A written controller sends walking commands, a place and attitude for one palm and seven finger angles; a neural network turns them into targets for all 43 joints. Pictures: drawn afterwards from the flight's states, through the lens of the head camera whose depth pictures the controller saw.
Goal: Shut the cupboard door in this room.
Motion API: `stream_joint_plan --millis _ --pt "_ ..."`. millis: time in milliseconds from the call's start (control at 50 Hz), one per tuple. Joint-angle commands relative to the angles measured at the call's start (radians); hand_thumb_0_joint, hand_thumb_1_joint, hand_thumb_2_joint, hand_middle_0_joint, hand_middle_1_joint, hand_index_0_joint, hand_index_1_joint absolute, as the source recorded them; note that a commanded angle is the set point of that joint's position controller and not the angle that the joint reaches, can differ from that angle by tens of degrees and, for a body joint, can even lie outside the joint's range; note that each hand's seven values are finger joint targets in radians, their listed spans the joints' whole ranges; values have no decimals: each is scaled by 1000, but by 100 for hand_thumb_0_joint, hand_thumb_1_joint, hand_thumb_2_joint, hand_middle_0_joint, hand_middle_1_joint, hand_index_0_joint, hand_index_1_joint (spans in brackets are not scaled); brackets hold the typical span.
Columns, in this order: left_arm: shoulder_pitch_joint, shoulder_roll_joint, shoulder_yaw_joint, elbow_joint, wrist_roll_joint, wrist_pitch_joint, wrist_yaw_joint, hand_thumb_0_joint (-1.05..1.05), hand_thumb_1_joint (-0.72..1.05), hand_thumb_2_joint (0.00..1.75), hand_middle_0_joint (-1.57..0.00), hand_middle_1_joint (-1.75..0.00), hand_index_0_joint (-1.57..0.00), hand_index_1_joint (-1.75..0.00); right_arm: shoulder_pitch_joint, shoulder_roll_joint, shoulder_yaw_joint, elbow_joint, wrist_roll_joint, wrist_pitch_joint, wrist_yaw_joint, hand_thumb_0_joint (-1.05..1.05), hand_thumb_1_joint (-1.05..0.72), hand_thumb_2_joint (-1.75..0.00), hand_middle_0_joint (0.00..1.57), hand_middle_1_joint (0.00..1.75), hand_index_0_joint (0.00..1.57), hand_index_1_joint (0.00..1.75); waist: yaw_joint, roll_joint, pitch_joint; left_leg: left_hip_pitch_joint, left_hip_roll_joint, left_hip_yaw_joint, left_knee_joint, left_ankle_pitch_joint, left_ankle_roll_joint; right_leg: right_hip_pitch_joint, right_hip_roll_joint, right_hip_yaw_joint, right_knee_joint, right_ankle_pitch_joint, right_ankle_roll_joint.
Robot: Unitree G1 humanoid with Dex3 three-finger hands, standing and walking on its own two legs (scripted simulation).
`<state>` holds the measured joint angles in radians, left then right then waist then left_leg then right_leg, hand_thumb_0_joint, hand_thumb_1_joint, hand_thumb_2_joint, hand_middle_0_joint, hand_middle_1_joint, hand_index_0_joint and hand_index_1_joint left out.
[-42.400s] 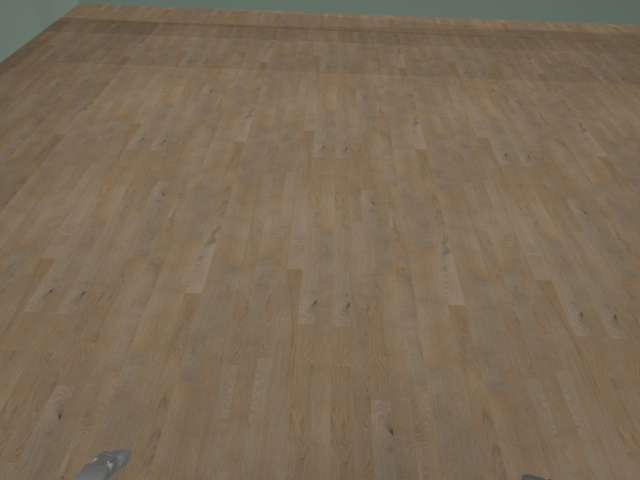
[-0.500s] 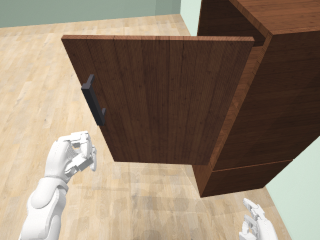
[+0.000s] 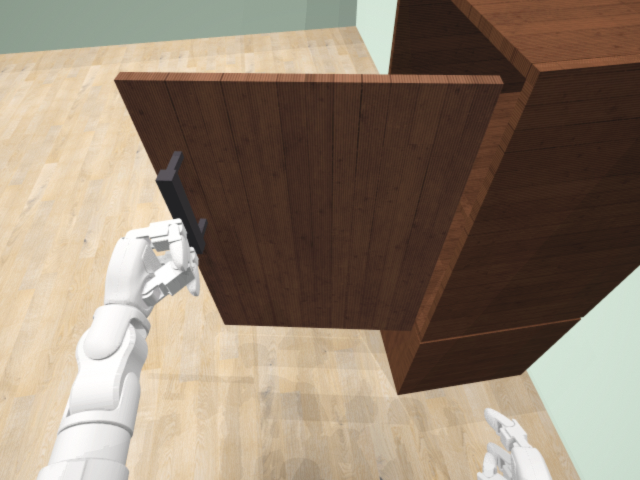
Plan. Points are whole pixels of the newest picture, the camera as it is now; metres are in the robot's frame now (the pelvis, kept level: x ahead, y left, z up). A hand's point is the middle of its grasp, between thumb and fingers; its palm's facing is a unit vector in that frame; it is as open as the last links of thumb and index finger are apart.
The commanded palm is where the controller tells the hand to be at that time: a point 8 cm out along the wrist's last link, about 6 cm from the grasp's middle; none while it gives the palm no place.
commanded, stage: bring the fist close to the handle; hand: left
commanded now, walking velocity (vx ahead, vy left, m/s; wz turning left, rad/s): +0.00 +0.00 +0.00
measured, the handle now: (187, 205) +0.45 +0.21 +0.09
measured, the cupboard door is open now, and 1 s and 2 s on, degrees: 79 78 65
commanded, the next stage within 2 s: push the door shut along its arc in 0.46 s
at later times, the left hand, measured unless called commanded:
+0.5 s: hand (190, 267) +0.34 +0.18 +0.09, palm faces +0.03 -1.00 -0.01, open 3.1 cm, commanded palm +0.31 +0.23 +0.09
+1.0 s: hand (197, 238) +0.38 +0.18 +0.10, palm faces -0.09 -1.00 -0.03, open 3.1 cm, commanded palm +0.37 +0.23 +0.09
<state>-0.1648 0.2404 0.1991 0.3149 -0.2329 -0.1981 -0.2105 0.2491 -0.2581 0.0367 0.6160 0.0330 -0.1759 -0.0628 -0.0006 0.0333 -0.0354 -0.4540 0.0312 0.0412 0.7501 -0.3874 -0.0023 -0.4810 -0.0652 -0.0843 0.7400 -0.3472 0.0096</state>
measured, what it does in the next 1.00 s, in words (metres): stands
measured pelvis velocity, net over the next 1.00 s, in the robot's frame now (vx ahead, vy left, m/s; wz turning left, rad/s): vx -0.01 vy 0.00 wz -0.01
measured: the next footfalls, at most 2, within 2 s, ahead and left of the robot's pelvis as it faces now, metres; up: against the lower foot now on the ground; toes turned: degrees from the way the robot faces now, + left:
none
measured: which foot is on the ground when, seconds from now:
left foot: down 0.00-1.00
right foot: down 0.00-1.00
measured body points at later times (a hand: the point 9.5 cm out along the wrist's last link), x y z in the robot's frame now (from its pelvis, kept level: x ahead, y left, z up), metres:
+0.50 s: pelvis +0.00 +0.00 +0.00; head +0.03 -0.02 +0.45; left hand +0.33 +0.24 +0.09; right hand +0.13 -0.26 -0.10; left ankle +0.00 +0.12 -0.71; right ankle +0.02 -0.13 -0.71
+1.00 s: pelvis -0.01 +0.00 +0.00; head +0.04 -0.01 +0.45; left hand +0.38 +0.24 +0.10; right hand +0.11 -0.26 -0.11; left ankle +0.00 +0.12 -0.71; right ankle +0.02 -0.13 -0.71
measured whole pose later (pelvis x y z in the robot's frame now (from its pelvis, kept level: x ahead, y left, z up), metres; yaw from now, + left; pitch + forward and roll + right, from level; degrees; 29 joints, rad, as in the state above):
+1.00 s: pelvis -0.01 +0.00 +0.00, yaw +0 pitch +7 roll +0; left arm -0.46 0.33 0.25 0.68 -0.23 -0.26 -0.33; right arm 0.29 -0.28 0.03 0.63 0.04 -0.11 -0.07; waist -0.03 0.03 -0.03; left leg -0.51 0.03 0.04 0.77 -0.38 0.00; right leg -0.54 -0.06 -0.08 0.75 -0.33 0.01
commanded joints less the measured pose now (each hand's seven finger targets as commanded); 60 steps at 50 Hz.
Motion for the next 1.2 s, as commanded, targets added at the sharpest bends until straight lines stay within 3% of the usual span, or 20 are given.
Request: stream_joint_plan --millis 0,40,80,140,160,180,240,340,380,420,460,560,620,680,800,860,980,1100,1160,1180 --pt "-286 197 98 -128 -11 -28 1 0 90 90 -130 -150 -130 -150 -30 -132 -57 -139 6 -22 -8 0 -90 -90 20 30 20 30 6 -51 -236 40 -37 -27 -125 226 9 165 46 37 -91 253 -24" --pt "-375 216 112 -157 -16 -54 4 0 90 90 -130 -150 -130 -150 -33 -127 -54 -139 2 -19 -11 0 -90 -90 20 30 20 30 1 -23 -274 58 -39 -25 -118 243 8 177 46 44 -86 278 -26" --pt "-362 251 147 -168 -23 -93 5 0 90 90 -130 -150 -130 -150 -30 -128 -56 -141 -3 -18 -11 0 -90 -90 20 30 20 30 14 -28 -308 65 -35 -24 -113 266 10 210 50 50 -81 300 -27" --pt "-376 213 111 -155 -21 -130 -4 0 90 90 -130 -150 -130 -150 -23 -121 -58 -128 0 -22 -8 0 -90 -90 20 30 20 30 -1 -1 -317 84 -34 -22 -109 283 9 188 55 45 -72 325 -28" --pt "-355 185 88 -136 -22 -131 -13 0 90 90 -130 -150 -130 -150 -22 -121 -60 -127 0 -23 -6 0 -90 -90 20 30 20 30 -1 22 -304 82 -36 -18 -109 275 7 176 55 44 -73 320 -27" --pt "-341 201 95 -100 -19 -124 -18 0 90 90 -130 -150 -130 -150 -12 -129 -62 -123 2 -20 -7 0 -90 -90 20 30 20 30 -6 -19 -289 66 -32 -23 -109 263 9 176 56 43 -76 305 -27" --pt "-316 184 82 -45 -24 -91 -38 0 90 90 -130 -150 -130 -150 -10 -137 -66 -122 9 -11 -6 0 -90 -90 20 30 20 30 -9 -36 -240 39 -36 -19 -119 224 10 157 52 43 -94 278 -24" --pt "-354 180 82 -105 -34 -81 -31 0 90 90 -130 -150 -130 -150 -19 -134 -65 -141 8 -7 -7 0 -90 -90 20 30 20 30 -2 -43 -272 57 -39 -22 -125 233 13 174 51 44 -96 282 -23" --pt "-344 254 150 -121 -32 -104 -10 0 90 90 -130 -150 -130 -150 -15 -139 -66 -136 2 -4 -10 0 -90 -90 20 30 20 30 10 -62 -288 51 -36 -21 -122 234 14 195 54 50 -95 275 -22" --pt "-374 214 118 -146 -25 -130 1 0 90 90 -130 -150 -130 -150 -26 -124 -62 -139 2 -7 -7 0 -90 -90 20 30 20 30 4 -33 -291 65 -37 -20 -125 238 14 183 54 49 -89 282 -23" --pt "-385 229 125 -138 -16 -147 7 0 90 90 -130 -150 -130 -150 -23 -125 -63 -126 1 -8 -7 0 -90 -90 20 30 20 30 0 6 -287 73 -35 -20 -122 234 11 167 57 50 -85 276 -26" --pt "-395 185 65 -54 -9 -118 -18 0 90 90 -130 -150 -130 -150 -20 -133 -60 -117 7 -6 -8 0 -90 -90 20 30 20 30 -22 -13 -237 54 -34 -27 -131 174 12 131 57 43 -101 214 -26" --pt "-470 223 79 -6 -14 -95 -50 0 90 90 -130 -150 -130 -150 -12 -144 -61 -112 10 1 -16 0 -90 -90 20 30 20 30 -35 -47 -242 40 -35 -28 -123 163 16 133 52 50 -106 207 -23" --pt "-545 234 77 21 -21 -95 -69 0 90 90 -130 -150 -130 -150 -7 -145 -59 -110 8 4 -22 0 -90 -90 20 30 20 30 -41 -33 -260 50 -35 -33 -114 174 15 125 52 49 -99 215 -24" --pt "-575 306 139 106 -22 -129 -90 0 90 90 -130 -150 -130 -150 10 -150 -56 -106 3 14 -19 0 -90 -90 20 30 20 30 -21 -37 -319 32 -36 -35 -102 230 12 165 49 54 -67 282 -29" --pt "-621 258 82 123 -11 -128 -112 0 90 90 -130 -150 -130 -150 23 -148 -60 -108 4 19 -12 0 -90 -90 20 30 20 30 -35 13 -329 60 -36 -34 -97 265 9 128 53 44 -55 312 -32" --pt "-760 291 79 200 -19 -123 -142 0 90 90 -130 -150 -130 -150 50 -166 -64 -97 8 34 -21 0 -90 -90 20 30 20 30 -74 -56 -290 35 -32 -41 -90 203 17 83 56 46 -70 251 -26" --pt "-946 249 -4 295 0 -140 -173 0 90 90 -130 -150 -130 -150 77 -173 -66 -67 9 37 -23 0 -90 -90 20 30 20 30 -113 27 -328 77 -29 -65 -75 170 12 -20 58 35 -53 185 -32" --pt "-1019 231 -24 375 3 -143 -182 0 90 90 -130 -150 -130 -150 99 -180 -64 -46 6 37 -19 0 -90 -90 20 30 20 30 -131 15 -323 70 -28 -75 -67 141 10 -67 60 29 -49 149 -32" --pt "-1039 281 18 406 2 -151 -179 0 90 90 -130 -150 -130 -150 113 -189 -66 -37 3 38 -22 0 -90 -90 20 30 20 30 -129 -27 -329 51 -28 -84 -63 139 13 -56 63 26 -44 141 -35"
